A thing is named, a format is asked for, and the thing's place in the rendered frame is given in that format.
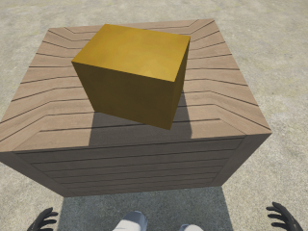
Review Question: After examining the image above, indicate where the robot left hand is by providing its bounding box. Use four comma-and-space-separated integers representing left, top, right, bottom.
27, 207, 59, 231

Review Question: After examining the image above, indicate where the left robot thigh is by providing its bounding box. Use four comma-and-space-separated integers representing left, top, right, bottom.
113, 211, 148, 231

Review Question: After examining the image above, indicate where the robot right hand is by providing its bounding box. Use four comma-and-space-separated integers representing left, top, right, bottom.
266, 201, 303, 231

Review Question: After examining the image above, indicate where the pedestal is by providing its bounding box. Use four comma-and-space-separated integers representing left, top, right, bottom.
0, 18, 272, 198

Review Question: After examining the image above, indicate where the carton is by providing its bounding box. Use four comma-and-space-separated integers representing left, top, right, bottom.
71, 23, 191, 130

